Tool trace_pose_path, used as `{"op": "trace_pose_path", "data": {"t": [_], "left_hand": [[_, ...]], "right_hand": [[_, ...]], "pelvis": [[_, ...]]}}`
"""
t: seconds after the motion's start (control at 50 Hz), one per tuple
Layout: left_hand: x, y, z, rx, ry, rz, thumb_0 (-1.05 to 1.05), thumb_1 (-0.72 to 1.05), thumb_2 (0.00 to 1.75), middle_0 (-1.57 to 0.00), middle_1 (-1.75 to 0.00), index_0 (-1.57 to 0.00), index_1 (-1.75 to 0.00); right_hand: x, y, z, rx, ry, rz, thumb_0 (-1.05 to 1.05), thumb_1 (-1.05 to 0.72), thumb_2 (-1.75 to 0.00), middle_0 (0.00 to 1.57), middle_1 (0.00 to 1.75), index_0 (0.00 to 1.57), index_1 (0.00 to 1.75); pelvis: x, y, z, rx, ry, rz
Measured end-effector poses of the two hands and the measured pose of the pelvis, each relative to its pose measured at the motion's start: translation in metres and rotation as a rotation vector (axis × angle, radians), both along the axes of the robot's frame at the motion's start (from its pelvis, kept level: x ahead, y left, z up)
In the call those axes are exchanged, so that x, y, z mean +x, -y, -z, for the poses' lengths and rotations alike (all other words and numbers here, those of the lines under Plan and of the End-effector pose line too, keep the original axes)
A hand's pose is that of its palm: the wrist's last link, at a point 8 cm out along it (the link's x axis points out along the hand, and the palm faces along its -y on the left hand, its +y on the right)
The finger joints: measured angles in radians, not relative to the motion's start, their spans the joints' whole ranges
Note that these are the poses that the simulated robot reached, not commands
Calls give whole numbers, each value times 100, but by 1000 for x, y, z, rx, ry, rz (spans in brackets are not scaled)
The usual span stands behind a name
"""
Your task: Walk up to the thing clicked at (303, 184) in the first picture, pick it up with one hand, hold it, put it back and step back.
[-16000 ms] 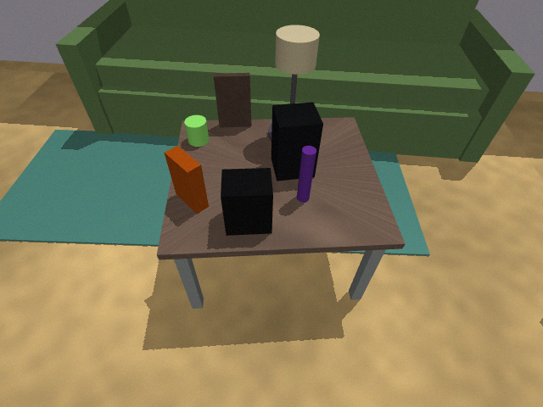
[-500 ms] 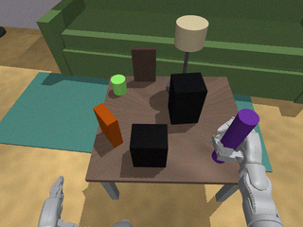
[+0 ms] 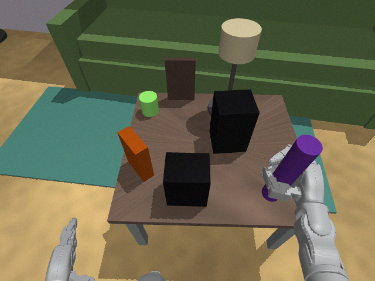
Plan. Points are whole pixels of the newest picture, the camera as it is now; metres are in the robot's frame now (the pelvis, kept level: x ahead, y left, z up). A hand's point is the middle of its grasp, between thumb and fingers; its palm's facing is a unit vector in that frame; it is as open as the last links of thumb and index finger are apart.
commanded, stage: hold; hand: right
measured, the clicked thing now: (286, 173) +0.33 -0.17 +0.07
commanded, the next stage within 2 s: crouch in 1.46 s
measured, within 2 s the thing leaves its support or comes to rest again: neither
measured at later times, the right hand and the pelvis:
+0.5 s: hand (277, 175) +0.33 -0.16 +0.05, palm faces +0.07 +1.00 -0.02, open 5.3 cm; pelvis +0.00 +0.00 +0.00, yaw +0 degrees
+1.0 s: hand (275, 179) +0.32 -0.16 +0.04, palm faces +0.08 +1.00 -0.01, open 5.3 cm; pelvis +0.00 +0.00 +0.00, yaw +0 degrees
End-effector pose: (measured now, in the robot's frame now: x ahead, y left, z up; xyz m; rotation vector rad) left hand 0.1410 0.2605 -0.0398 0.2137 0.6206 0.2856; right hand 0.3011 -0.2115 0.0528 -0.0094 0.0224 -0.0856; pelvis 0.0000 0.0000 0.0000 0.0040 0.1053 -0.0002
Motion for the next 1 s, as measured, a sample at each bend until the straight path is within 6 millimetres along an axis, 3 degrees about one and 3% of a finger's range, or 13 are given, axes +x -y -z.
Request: {"op": "trace_pose_path", "data": {"t": [0.54,1.0], "left_hand": [[3,12,2,-16,-9,20,-1,-54,6,-6,-5,-6,-6],[-3,3,1,-1,-5,2,-1,-54,5,-6,-5,-6,-6]], "right_hand": [[4,2,3,0,-2,-22,-1,-10,-120,96,118,104,121],[-1,1,7,3,-6,-7,-1,-10,-120,96,118,104,121]], "pelvis": [[1,3,0,1,-6,0],[-3,2,1,0,-1,-1]]}}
